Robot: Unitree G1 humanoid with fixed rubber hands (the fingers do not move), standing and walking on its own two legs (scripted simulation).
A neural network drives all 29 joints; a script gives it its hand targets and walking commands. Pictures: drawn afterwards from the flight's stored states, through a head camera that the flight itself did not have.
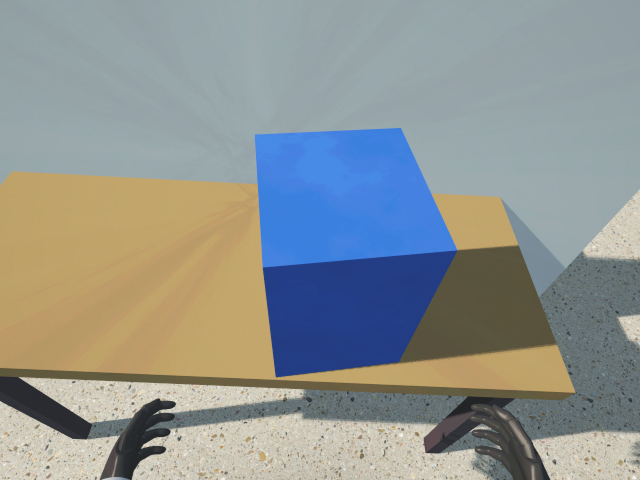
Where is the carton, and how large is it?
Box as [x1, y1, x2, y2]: [255, 128, 457, 376]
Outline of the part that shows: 400,128 255,134 262,264 276,376 398,361 457,250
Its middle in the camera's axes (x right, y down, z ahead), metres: +0.02 +0.03 +0.57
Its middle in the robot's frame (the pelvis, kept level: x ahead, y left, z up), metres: +0.41 +0.00 +0.01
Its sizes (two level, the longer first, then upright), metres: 0.218 0.202 0.299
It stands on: a table, 0.64 m high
